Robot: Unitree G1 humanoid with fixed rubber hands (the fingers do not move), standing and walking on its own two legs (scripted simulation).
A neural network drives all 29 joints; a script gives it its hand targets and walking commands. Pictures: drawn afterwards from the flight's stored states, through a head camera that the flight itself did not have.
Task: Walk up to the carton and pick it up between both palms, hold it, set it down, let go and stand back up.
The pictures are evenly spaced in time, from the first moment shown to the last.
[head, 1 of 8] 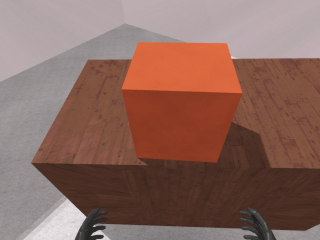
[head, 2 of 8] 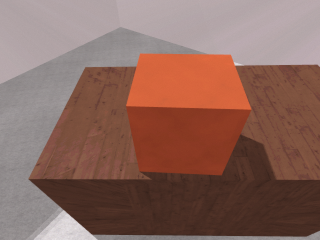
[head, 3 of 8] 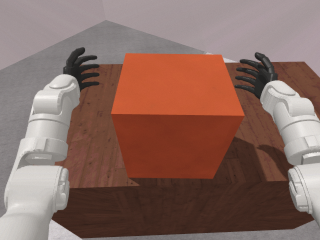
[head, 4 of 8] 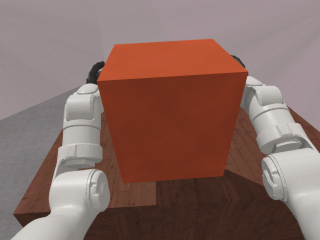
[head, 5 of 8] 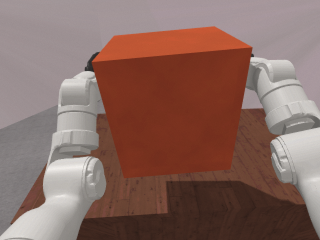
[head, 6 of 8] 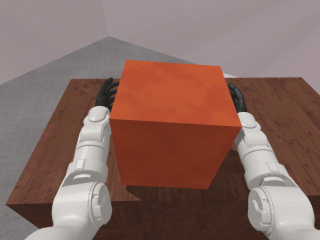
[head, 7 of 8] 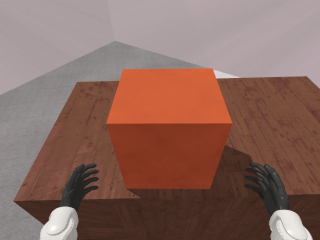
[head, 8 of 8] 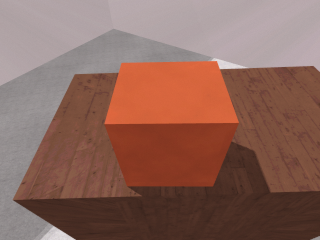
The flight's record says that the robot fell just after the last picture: no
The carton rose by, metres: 0.24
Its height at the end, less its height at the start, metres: +0.00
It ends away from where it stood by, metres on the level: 0.02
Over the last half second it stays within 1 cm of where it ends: yes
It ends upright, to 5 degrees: yes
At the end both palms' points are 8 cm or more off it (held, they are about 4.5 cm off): yes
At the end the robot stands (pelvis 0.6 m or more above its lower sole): yes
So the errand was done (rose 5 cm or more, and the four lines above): yes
